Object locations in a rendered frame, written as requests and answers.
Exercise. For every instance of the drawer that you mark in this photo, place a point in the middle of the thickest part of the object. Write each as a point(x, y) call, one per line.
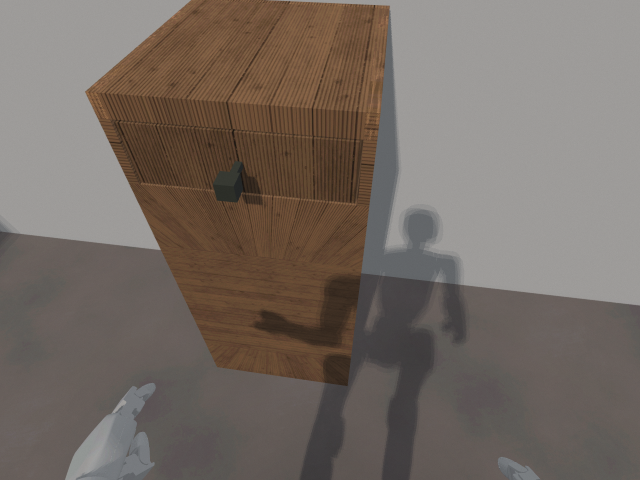
point(280, 164)

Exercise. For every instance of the handle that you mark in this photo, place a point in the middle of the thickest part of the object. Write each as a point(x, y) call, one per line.
point(228, 185)

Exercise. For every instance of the cabinet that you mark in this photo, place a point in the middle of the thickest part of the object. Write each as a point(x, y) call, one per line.
point(272, 282)

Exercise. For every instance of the robot left hand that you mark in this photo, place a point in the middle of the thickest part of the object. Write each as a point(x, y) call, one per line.
point(104, 451)

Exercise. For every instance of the robot right hand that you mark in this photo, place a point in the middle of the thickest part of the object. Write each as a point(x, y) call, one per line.
point(514, 471)

